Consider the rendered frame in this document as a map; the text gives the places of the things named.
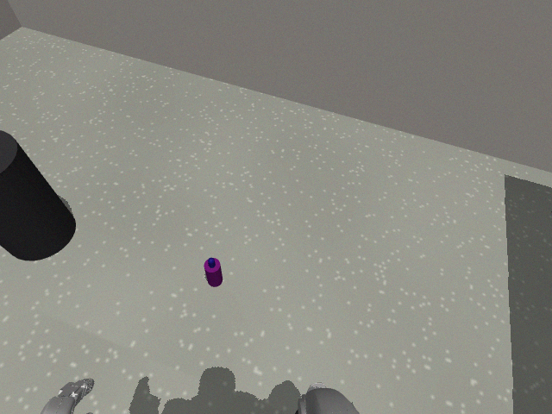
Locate left robot hand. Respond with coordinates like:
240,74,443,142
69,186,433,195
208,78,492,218
41,379,94,414

